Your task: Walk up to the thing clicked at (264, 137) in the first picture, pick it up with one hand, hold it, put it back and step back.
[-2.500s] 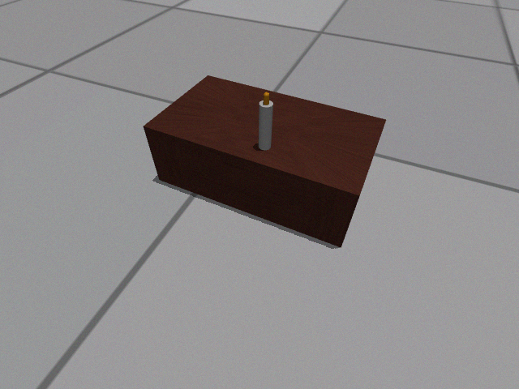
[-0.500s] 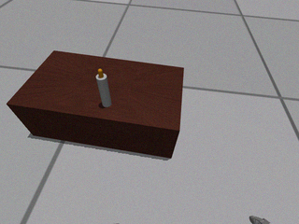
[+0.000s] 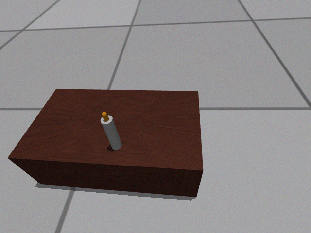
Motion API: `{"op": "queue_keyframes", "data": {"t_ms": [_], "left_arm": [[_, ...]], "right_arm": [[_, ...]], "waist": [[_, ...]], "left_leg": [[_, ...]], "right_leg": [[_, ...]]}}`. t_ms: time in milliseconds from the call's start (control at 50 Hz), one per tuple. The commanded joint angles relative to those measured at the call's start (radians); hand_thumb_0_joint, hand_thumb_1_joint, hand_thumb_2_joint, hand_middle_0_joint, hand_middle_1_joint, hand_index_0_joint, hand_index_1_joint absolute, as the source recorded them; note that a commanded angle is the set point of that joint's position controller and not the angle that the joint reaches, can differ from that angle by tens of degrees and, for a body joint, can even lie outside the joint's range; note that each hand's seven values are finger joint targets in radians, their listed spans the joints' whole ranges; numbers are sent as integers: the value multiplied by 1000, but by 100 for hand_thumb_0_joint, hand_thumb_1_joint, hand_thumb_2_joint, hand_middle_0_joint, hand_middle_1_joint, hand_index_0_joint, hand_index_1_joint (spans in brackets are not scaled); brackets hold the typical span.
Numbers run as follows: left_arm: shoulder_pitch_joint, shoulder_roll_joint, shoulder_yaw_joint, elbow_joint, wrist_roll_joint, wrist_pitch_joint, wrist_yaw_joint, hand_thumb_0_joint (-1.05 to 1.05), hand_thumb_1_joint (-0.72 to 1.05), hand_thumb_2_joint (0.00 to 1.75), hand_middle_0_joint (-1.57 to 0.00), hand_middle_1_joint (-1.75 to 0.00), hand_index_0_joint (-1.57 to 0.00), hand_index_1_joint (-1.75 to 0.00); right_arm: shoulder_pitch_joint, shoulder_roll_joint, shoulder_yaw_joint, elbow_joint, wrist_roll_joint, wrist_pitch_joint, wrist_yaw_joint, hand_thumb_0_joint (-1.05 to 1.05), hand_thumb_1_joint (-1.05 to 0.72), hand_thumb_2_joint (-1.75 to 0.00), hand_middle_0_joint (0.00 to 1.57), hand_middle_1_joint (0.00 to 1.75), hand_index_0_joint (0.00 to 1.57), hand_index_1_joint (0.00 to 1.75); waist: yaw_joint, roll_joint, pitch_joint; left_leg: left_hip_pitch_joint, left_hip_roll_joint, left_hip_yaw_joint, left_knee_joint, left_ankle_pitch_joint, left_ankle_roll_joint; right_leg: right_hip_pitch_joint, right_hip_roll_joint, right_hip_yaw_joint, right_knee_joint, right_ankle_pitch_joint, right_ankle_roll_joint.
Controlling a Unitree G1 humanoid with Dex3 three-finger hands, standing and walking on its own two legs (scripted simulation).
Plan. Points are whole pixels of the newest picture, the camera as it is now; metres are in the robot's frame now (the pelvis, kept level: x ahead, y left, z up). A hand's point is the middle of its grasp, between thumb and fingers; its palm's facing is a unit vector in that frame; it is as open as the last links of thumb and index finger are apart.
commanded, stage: walk up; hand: left
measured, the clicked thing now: (110, 130) +0.65 +0.27 -0.26
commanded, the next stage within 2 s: none
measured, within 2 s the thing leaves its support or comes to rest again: neither
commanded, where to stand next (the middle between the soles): +0.21 +0.09 m, yaw -4 degrees
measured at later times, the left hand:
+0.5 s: hand (29, 225) +0.20 +0.41 -0.14, palm faces -0.13 -0.91 -0.39, open 7.4 cm
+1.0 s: hand (61, 190) +0.31 +0.34 -0.14, palm faces -0.12 -0.94 -0.32, open 7.4 cm
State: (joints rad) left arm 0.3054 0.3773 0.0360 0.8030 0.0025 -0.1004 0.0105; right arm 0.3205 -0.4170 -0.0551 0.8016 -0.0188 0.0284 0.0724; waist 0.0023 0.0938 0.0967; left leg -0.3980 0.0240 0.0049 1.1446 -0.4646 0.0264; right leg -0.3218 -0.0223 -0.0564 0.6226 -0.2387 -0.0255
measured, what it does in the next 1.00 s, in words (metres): walks ahead: left foot, then right foot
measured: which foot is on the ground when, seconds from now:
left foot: up 0.00-0.22, down 0.24-1.00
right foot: down 0.00-0.26, up 0.28-0.68, down 0.70-1.00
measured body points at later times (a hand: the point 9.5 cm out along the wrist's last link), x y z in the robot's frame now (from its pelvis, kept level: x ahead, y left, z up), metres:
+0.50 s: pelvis +0.12 +0.13 +0.01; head +0.14 +0.15 +0.46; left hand +0.21 +0.45 -0.11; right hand +0.12 -0.19 -0.09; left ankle +0.15 +0.22 -0.72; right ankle +0.17 -0.02 -0.66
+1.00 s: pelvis +0.15 +0.11 +0.00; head +0.15 +0.12 +0.45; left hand +0.31 +0.39 -0.11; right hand +0.20 -0.20 -0.12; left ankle +0.17 +0.24 -0.72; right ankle +0.18 +0.00 -0.72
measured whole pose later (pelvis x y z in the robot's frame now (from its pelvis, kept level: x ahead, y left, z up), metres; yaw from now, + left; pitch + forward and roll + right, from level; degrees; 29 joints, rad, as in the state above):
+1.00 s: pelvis +0.15 +0.11 +0.00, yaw -6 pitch -3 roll +1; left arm 0.08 0.35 0.02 0.95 0.02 0.02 -0.02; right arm 0.18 -0.36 0.00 0.98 -0.01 -0.05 -0.01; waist 0.00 -0.03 0.07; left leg -0.23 0.04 0.07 0.62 -0.32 -0.01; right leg -0.32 0.00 0.00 0.64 -0.27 -0.02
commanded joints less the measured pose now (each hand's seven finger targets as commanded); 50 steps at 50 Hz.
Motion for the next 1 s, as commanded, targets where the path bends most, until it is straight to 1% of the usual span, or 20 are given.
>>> {"op": "queue_keyframes", "data": {"t_ms": [0,120,200,220,240,260,280,380,460,560,640,680,700,720,740,800,840,880,920,980], "left_arm": [[54,314,102,-47,0,-25,21,0,90,90,-20,-30,-20,-30],[20,367,116,-57,19,-26,10,0,90,90,-20,-30,-20,-30],[-51,337,97,-55,27,-3,6,0,90,90,-20,-30,-20,-30],[-14,265,73,-52,34,6,8,0,90,90,-20,-30,-20,-30],[58,166,43,-44,22,14,5,0,90,90,-20,-30,-20,-30],[81,186,42,-36,4,21,15,0,90,90,-20,-30,-20,-30],[53,280,64,-18,10,22,25,0,90,90,-20,-30,-20,-30],[101,267,70,72,-4,26,-8,0,90,90,-20,-30,-20,-30],[16,215,56,45,4,57,-16,0,90,90,-20,-30,-20,-30],[-56,173,46,33,-3,86,-12,0,90,90,-20,-30,-20,-30],[-94,164,41,42,1,92,-13,0,90,90,-20,-30,-20,-30],[-66,205,49,61,11,76,-9,0,90,90,-20,-30,-20,-30],[-41,271,70,71,19,67,-4,0,90,90,-20,-30,-20,-30],[-63,274,70,61,13,62,-1,0,90,90,-20,-30,-20,-30],[-122,268,56,57,4,66,1,0,90,90,-20,-30,-20,-30],[-203,220,42,54,8,78,0,0,90,90,-20,-30,-20,-30],[-248,213,38,50,8,84,-1,0,90,90,-20,-30,-20,-30],[-269,201,42,54,2,92,-9,0,90,90,-20,-30,-20,-30],[-229,203,49,94,4,107,-17,0,90,90,-20,-30,-20,-30],[-242,192,50,121,16,99,-30,0,90,90,-20,-30,-20,-30]], "right_arm": [[61,-191,-77,-79,-10,-29,-3,0,-90,-90,20,30,20,30],[-20,-189,-95,-93,-14,-33,25,0,-90,-90,20,30,20,30],[137,-205,-117,-18,-16,-52,8,0,-90,-90,20,30,20,30],[225,-240,-131,18,-20,-60,-6,0,-90,-90,20,30,20,30],[238,-299,-140,10,-29,-70,-20,0,-90,-90,20,30,20,30],[148,-358,-139,-38,-24,-79,-24,0,-90,-90,20,30,20,30],[74,-402,-146,-51,0,-76,-21,0,-90,-90,20,30,20,30],[21,-261,-84,-35,8,-112,-48,0,-90,-90,20,30,20,30],[50,-246,-70,-26,8,-121,-72,0,-90,-90,20,30,20,30],[46,-232,-54,-10,14,-119,-97,0,-90,-90,20,30,20,30],[9,-237,-53,-4,20,-98,-105,0,-90,-90,20,30,20,30],[2,-208,-36,0,26,-92,-104,0,-90,-90,20,30,20,30],[5,-165,-23,-5,36,-96,-103,0,-90,-90,20,30,20,30],[18,-128,-6,2,38,-95,-105,0,-90,-90,20,30,20,30],[-12,-145,-10,20,32,-86,-114,0,-90,-90,20,30,20,30],[-24,-158,-12,80,31,-88,-104,0,-90,-90,20,30,20,30],[-4,-163,-14,119,30,-91,-103,0,-90,-90,20,30,20,30],[-17,-212,-24,130,15,-98,-112,0,-90,-90,20,30,20,30],[-134,-245,-27,124,9,-101,-108,0,-90,-90,20,30,20,30],[-177,-197,-8,137,3,-100,-100,0,-90,-90,20,30,20,30]], "waist": [[-7,-211,-41],[3,-286,-23],[-101,-194,-87],[-138,-29,-122],[-130,227,-91],[-86,230,-46],[-70,182,15],[-2,51,19],[-17,30,-19],[-8,37,-85],[-14,38,-135],[15,-61,-188],[27,-192,-251],[26,-266,-264],[20,-271,-231],[-18,-243,-170],[-34,-233,-145],[-37,-153,-164],[18,-91,-74],[20,-78,-47]], "left_leg": [[-151,78,-67,-61,103,-24],[-10,103,5,-350,151,-32],[308,33,88,-510,164,-17],[414,29,31,-540,90,-6],[382,194,-244,-760,-187,33],[266,380,-625,-970,-376,90],[156,434,-702,-1005,-486,195],[159,247,-220,-837,214,121],[220,268,-122,-781,607,154],[228,261,-37,-673,971,93],[266,249,-36,-583,878,113],[203,197,-5,-466,731,61],[105,136,28,-347,557,17],[4,44,43,-285,148,-13],[32,14,34,-345,-116,-12],[140,19,25,-458,-41,-10],[243,18,34,-584,256,-9],[267,133,-108,-688,391,32],[87,235,-210,-739,178,110],[33,149,-108,-751,89,44]], "right_leg": [[90,-233,286,-295,70,-200],[-78,-193,195,-304,-269,-172],[-246,-155,145,-73,-301,-124],[-316,-113,114,151,-282,-91],[-405,18,19,445,-313,-46],[-490,80,83,568,-292,-24],[-445,6,153,620,-297,-45],[-297,-41,141,478,-92,-10],[-236,-34,121,325,-85,14],[-91,-15,67,194,-23,-19],[-7,2,33,28,-22,-34],[162,-36,106,-144,221,-68],[279,-153,276,-114,444,-122],[350,-266,414,-126,589,-211],[263,-315,435,-108,611,-286],[105,-211,268,-122,467,-193],[17,-155,225,-111,355,-127],[-10,-88,165,-27,264,-55],[42,-30,119,-12,-46,-29],[113,-72,192,-146,-59,-59]]}}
